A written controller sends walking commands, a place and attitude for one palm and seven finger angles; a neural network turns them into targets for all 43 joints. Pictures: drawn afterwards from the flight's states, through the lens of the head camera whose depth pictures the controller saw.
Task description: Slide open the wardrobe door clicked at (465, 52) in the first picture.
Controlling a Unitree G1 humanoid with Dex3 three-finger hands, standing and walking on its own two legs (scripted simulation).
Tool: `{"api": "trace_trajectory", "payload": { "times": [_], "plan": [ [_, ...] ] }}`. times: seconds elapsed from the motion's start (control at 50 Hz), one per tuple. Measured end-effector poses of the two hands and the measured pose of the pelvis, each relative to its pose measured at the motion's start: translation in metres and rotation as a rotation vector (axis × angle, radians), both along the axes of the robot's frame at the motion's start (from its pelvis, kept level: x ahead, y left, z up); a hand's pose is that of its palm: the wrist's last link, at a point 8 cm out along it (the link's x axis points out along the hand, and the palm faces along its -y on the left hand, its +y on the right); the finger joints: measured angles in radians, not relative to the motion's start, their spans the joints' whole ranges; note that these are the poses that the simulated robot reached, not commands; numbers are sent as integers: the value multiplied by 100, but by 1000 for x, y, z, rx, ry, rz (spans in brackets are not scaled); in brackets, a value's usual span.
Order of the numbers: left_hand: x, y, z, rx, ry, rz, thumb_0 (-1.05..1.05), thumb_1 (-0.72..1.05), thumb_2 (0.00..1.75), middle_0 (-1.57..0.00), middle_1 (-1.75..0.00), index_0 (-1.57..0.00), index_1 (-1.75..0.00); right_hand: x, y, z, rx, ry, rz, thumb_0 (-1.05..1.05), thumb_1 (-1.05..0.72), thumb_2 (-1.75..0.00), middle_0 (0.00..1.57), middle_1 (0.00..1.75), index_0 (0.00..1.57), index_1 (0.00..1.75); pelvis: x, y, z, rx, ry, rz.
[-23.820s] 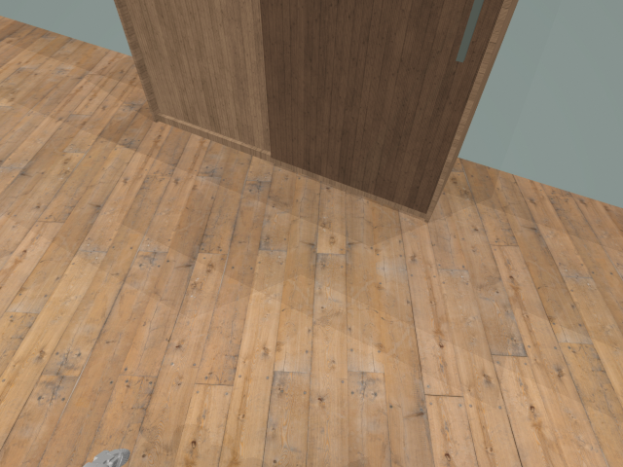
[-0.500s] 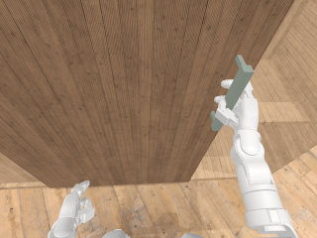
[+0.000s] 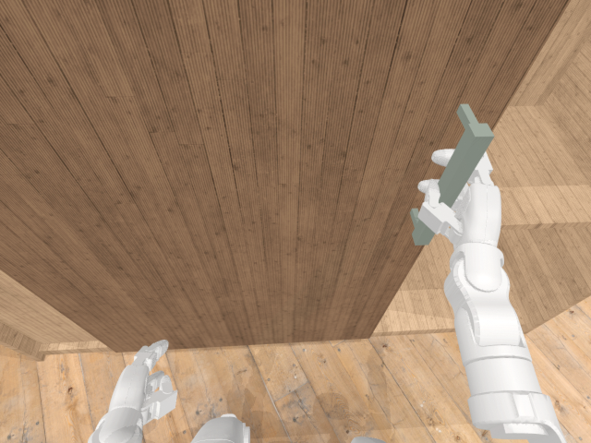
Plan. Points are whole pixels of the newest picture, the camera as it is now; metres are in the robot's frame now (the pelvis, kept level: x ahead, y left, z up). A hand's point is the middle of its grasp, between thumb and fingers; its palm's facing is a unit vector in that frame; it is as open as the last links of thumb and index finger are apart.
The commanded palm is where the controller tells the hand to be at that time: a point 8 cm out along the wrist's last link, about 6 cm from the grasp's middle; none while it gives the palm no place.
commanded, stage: step sideways, sliding the door along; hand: right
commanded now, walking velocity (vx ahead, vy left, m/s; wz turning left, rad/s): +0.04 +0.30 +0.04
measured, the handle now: (440, 183) +0.43 -0.22 +0.09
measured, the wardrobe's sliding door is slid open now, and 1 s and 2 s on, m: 0.54 0.54 0.54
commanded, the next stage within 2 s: stop walking and hold the door there in 0.02 s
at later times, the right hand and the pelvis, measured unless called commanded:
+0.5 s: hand (428, 205) +0.38 -0.18 +0.10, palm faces +0.38 +0.91 -0.18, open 6.1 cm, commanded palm +0.34 -0.21 +0.10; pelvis +0.02 +0.05 +0.00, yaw +4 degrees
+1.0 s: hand (430, 205) +0.38 -0.19 +0.11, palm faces +0.35 +0.92 -0.19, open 5.8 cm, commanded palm +0.34 -0.21 +0.10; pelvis +0.02 +0.04 +0.01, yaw +5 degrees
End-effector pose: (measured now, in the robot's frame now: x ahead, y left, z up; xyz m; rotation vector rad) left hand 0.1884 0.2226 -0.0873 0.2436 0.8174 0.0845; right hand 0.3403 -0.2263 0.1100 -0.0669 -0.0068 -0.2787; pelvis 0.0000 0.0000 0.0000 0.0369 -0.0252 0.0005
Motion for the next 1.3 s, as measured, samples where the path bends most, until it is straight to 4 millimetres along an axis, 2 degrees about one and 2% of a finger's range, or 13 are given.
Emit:
{"api": "trace_trajectory", "payload": {
  "times": [0.06, 0.14, 0.2, 0.3, 0.4, 0.48, 0.6, 0.76, 0.88, 1.06, 1.2, 1.3],
  "plan": [
    [-1, 6, 4, -21, 14, -31, 1, 90, 90, -20, -30, -20, -30, 0, 2, 1, 16, 9, -27, 4, -78, -84, 30, 131, 20, 140, 1, 12, 5, 16, -1, 6],
    [3, 17, -1, -48, 19, -59, 1, 90, 90, -20, -30, -20, -30, 0, 5, 1, 13, 8, -77, 4, -76, -86, 32, 128, 19, 140, 7, 34, 2, 17, -6, 2],
    [11, 35, -10, -69, -8, -27, 1, 90, 89, -20, -30, -20, -30, 0, 1, 0, -101, -8, -85, 0, -71, -85, 36, 128, 20, 140, 12, 52, -8, -4, 10, 1],
    [6, 67, -8, -10, -46, 75, 1, 90, 89, -20, -30, -20, -30, -1, 0, 3, -131, 39, -103, -2, -69, -83, 38, 127, 26, 140, 13, 50, -4, -31, 28, 0],
    [-10, 85, 1, 60, -51, 144, 1, 90, 89, -20, -30, -20, -30, -1, 0, 3, -117, 35, -100, -1, -69, -83, 37, 128, 28, 139, 17, 44, -6, -23, 10, 26],
    [-24, 85, 9, 50, -56, 163, 1, 91, 90, -19, -30, -20, -30, -1, 1, 4, -106, 50, -113, -1, -70, -82, 35, 128, 28, 139, 22, 48, 0, -31, 7, 59],
    [-43, 87, 6, 28, -29, 194, 1, 90, 90, -20, -30, -20, -30, -1, 3, 5, -90, 71, -133, -1, -70, -82, 34, 125, 29, 138, 25, 54, 5, -24, 20, 71],
    [-61, 96, 5, 56, 10, 247, 1, 90, 89, -20, -30, -20, -30, -1, 1, 6, -96, 84, -113, -1, -69, -82, 35, 125, 32, 139, 25, 49, 10, -27, 30, 82],
    [-63, 94, 9, 63, -6, 262, 1, 90, 89, -20, -30, -20, -30, 0, 0, 6, -98, 86, -99, -1, -69, -82, 35, 125, 34, 139, 23, 45, 11, -29, 26, 88],
    [-57, 81, 12, 49, -24, 241, 1, 90, 89, -20, -30, -20, -30, 0, -1, 6, -102, 84, -82, -1, -69, -82, 34, 127, 35, 140, 20, 40, 11, -31, 25, 87],
    [-54, 72, 8, 40, -8, 219, 1, 90, 89, -20, -30, -20, -30, 0, -2, 6, -108, 80, -73, -1, -69, -81, 35, 128, 35, 140, 16, 35, 10, -26, 28, 77],
    [-54, 69, 3, 55, 27, 219, 1, 90, 89, -20, -30, -20, -30, 0, -5, 5, -119, 72, -44, -2, -69, -80, 36, 129, 35, 140, 8, 23, 6, -22, 34, 57]
  ]
}}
